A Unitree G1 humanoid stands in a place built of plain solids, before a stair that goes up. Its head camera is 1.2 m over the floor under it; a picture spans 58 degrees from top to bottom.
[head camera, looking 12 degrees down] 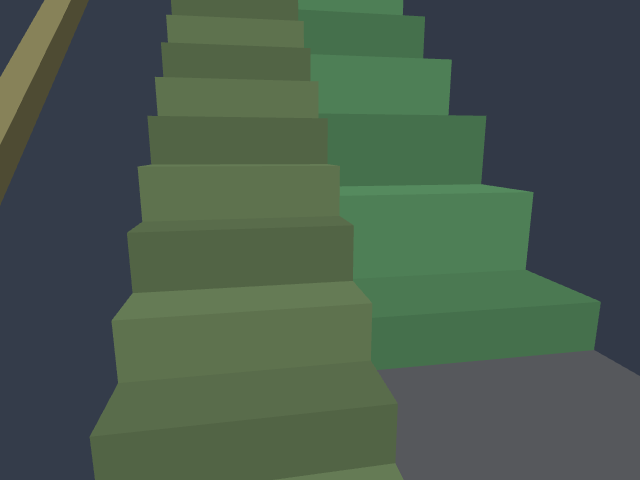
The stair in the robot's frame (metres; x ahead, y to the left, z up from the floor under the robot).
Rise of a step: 0.19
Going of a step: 0.23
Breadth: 0.74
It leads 10 degrees to the left of straight ahead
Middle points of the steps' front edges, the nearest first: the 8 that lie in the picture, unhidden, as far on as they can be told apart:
0.94 0.16 0.56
1.17 0.20 0.74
1.40 0.25 0.94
1.62 0.29 1.13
1.86 0.33 1.33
2.09 0.37 1.51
2.32 0.41 1.70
2.56 0.45 1.89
